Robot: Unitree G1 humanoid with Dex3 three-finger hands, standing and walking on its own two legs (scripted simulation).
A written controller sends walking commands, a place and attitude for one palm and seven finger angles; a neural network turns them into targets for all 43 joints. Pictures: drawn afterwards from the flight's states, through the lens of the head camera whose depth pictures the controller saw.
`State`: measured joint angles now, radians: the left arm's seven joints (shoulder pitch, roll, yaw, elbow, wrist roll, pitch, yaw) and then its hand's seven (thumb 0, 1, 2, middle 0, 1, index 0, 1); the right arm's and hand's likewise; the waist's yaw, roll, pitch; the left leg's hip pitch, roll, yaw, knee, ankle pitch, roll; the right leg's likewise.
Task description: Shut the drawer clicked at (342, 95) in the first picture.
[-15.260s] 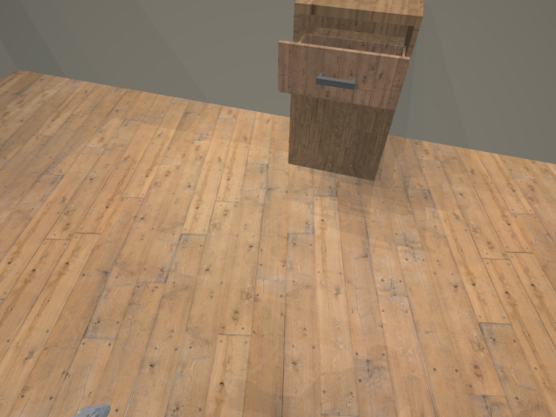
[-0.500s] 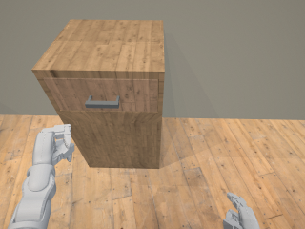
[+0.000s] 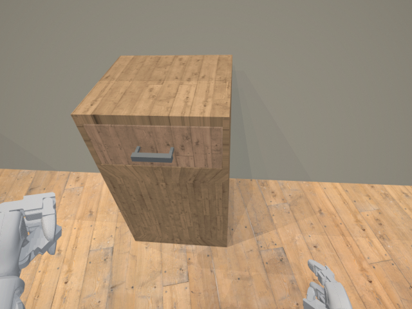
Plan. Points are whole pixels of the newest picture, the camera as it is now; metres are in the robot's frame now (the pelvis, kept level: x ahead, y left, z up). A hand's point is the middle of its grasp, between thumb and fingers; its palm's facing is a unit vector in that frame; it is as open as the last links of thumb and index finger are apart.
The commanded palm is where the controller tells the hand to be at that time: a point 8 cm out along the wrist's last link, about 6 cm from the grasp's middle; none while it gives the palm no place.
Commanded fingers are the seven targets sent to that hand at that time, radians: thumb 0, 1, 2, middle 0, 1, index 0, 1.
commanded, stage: draw the hand back to the body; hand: left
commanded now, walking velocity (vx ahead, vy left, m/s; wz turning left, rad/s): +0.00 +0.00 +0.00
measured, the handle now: (153, 153) +0.59 +0.25 -0.08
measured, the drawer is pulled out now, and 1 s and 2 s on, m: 0.00 0.00 0.00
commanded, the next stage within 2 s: step back with the hand held close in 0.14 s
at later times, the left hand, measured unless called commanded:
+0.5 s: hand (61, 230) +0.18 +0.24 +0.15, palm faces +0.32 -0.82 -0.47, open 3.2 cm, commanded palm +0.12 +0.28 +0.17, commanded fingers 0.00 0.90 0.90 -1.40 -1.60 -1.40 -1.60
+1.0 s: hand (9, 283) +0.11 +0.26 +0.16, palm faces +0.36 -0.80 -0.47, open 3.2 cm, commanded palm +0.05 +0.31 +0.17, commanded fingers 0.00 0.90 0.90 -1.40 -1.60 -1.40 -1.60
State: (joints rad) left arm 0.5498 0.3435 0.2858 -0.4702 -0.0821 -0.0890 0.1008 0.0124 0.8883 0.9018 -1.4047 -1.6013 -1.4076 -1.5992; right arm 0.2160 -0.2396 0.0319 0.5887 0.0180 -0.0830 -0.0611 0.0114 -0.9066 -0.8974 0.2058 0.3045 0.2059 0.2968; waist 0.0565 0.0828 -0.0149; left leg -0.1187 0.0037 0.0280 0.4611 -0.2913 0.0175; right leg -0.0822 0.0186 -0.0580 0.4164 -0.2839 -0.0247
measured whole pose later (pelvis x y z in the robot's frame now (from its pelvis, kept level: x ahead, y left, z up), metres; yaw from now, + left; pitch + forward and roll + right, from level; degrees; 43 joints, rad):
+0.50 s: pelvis -0.02 +0.00 +0.00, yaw -1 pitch +0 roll -1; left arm 0.59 0.35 0.34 -0.46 -0.05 -0.20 0.10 0.01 0.89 0.90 -1.41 -1.60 -1.41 -1.60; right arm 0.19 -0.25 -0.01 0.57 0.01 -0.03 -0.06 0.01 -0.91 -0.90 0.21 0.30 0.21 0.30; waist -0.01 0.06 0.01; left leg -0.20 0.01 0.05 0.46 -0.26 0.02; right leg -0.17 0.02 -0.04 0.43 -0.25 -0.02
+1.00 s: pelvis -0.09 +0.03 -0.01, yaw +0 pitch +0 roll -2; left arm 0.62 0.37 0.37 -0.57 -0.02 -0.25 0.15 0.01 0.88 0.90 -1.41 -1.60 -1.41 -1.60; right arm 0.21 -0.21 0.01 0.54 0.00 -0.08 -0.07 0.01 -0.91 -0.90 0.21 0.30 0.21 0.30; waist 0.00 0.03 0.03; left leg -0.39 0.00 0.04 0.60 -0.22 0.06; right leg -0.34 0.00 -0.05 0.53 -0.19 0.01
